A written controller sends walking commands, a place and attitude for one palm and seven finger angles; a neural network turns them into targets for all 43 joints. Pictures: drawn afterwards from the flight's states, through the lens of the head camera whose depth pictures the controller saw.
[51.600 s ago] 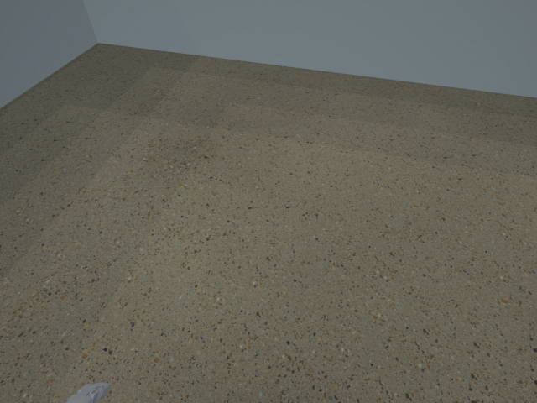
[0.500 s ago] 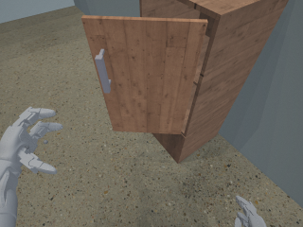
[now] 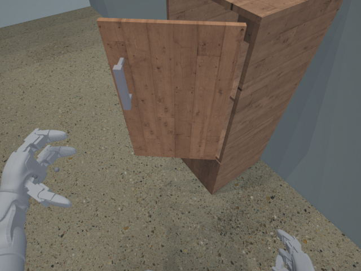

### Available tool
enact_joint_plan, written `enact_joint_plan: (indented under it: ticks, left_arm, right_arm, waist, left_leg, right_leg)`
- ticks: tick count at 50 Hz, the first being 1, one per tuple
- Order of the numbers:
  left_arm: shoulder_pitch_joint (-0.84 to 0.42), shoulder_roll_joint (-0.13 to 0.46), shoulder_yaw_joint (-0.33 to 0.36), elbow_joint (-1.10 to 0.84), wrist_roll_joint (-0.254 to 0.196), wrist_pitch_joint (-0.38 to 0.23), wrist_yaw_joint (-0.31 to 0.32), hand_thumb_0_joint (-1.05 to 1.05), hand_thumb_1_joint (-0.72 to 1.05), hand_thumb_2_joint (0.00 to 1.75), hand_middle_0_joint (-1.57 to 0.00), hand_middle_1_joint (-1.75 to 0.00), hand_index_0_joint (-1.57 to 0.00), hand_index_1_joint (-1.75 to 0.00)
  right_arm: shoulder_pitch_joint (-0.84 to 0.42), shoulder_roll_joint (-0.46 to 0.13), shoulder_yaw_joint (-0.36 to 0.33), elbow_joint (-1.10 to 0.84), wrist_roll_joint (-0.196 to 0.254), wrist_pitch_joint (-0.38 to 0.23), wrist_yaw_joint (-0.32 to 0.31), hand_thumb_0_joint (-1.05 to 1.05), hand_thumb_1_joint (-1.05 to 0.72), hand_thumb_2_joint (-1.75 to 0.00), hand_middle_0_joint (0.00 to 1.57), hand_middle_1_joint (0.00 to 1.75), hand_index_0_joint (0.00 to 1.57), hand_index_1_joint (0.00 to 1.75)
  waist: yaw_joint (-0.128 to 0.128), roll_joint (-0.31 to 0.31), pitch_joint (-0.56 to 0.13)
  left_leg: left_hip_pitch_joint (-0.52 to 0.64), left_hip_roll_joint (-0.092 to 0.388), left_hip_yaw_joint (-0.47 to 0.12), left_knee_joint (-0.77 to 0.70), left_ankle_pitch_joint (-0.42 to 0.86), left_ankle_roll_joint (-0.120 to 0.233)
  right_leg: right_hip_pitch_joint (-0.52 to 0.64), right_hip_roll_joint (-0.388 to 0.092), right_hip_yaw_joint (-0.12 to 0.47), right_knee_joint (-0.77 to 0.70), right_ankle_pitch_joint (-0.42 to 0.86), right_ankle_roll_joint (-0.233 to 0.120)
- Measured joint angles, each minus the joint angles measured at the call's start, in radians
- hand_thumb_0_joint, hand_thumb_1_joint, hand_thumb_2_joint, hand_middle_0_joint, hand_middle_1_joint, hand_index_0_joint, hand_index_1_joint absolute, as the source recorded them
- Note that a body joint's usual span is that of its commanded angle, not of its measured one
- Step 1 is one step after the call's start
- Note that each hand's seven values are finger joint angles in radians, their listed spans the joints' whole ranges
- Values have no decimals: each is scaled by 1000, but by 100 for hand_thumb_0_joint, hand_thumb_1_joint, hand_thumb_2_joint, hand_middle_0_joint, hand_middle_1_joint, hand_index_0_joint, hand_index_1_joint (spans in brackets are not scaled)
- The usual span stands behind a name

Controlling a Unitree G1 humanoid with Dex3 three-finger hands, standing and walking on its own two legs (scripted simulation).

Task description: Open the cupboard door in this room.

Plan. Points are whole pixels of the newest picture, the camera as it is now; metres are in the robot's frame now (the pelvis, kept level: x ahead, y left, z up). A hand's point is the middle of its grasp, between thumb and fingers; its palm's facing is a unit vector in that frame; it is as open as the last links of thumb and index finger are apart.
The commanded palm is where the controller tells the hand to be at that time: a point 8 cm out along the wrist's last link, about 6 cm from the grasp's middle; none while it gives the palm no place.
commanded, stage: move the hooked fingers beside the handle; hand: left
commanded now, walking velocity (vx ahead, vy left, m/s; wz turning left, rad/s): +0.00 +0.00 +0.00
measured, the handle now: (124, 84) +0.59 +0.21 +0.06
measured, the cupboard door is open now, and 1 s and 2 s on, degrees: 51 51 51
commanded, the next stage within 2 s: none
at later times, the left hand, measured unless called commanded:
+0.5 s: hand (70, 137) +0.38 +0.28 +0.08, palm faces +0.01 -1.00 -0.02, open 14.0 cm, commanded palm +0.36 +0.32 +0.08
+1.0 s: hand (87, 114) +0.45 +0.26 +0.08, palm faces -0.02 -1.00 -0.01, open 14.0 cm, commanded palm +0.43 +0.31 +0.07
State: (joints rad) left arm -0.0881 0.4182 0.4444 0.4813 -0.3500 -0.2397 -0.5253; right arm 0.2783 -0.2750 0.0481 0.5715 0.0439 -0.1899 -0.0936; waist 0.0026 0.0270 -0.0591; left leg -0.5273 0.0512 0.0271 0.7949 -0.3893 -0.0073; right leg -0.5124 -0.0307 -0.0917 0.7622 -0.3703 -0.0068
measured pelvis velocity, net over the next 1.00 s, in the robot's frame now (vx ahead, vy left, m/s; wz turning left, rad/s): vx -0.01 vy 0.02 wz -0.03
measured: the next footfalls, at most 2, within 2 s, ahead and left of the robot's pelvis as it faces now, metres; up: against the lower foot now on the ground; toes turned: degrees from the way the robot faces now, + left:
none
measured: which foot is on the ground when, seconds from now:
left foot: down 0.00-1.00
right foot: down 0.00-1.00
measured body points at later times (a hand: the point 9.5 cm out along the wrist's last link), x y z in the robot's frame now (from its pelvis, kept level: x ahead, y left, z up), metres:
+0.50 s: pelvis +0.00 +0.01 -0.01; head +0.07 +0.02 +0.44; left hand +0.37 +0.33 +0.08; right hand +0.09 -0.26 -0.10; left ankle +0.01 +0.12 -0.71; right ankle +0.01 -0.12 -0.71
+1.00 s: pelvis -0.01 +0.02 -0.02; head +0.09 +0.03 +0.42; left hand +0.44 +0.32 +0.08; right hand +0.05 -0.25 -0.12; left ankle +0.01 +0.12 -0.71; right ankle +0.01 -0.12 -0.71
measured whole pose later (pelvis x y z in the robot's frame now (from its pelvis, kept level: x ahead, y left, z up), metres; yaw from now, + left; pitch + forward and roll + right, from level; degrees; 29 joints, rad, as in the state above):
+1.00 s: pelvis -0.01 +0.02 -0.02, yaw -1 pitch +15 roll -2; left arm -0.74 0.58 0.46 1.09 -0.17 -0.32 -0.47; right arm 0.36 -0.28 0.04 0.61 0.02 -0.03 -0.06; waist -0.11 0.00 -0.08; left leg -0.75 0.06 0.04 0.91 -0.42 0.02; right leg -0.73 -0.03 -0.07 0.84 -0.37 0.01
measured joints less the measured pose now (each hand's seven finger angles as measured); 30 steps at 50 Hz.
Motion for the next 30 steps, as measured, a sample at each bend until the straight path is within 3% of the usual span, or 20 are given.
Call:
enact_joint_plan:
  ticks: [7,15,22,30]
  left_arm:
    - [-125,16,-5,98,25,-21,5,-2,-50,30,-30,-120,-30,-120]
    - [-266,47,-20,216,59,-15,7,-2,-50,30,-30,-120,-30,-120]
    - [-313,81,28,299,81,-29,24,-2,-50,30,-30,-120,-30,-120]
    - [-367,88,24,342,80,-66,10,-2,-50,30,-30,-120,-30,-120]
  right_arm:
    - [-7,-4,4,20,-2,3,-11,2,-90,-90,20,30,20,30]
    - [9,-6,3,31,-4,25,-7,1,-90,-90,20,30,20,30]
    - [55,-9,-4,16,-11,62,14,1,-90,-90,20,30,20,30]
    - [87,-12,-13,38,-11,99,20,1,-90,-90,20,30,20,30]
  waist:
    - [0,-12,17]
    - [-32,-19,9]
    - [-55,-23,-1]
    - [-56,-23,-9]
  left_leg:
    - [-30,-3,-13,23,-1,2]
    - [-64,-3,-2,31,-3,7]
    - [-86,3,18,39,-12,12]
    - [-113,4,15,54,-21,18]
  right_leg:
    - [-21,-3,-11,14,-1,0]
    - [-59,-4,0,21,4,5]
    - [-90,2,21,27,3,10]
    - [-110,3,19,30,2,15]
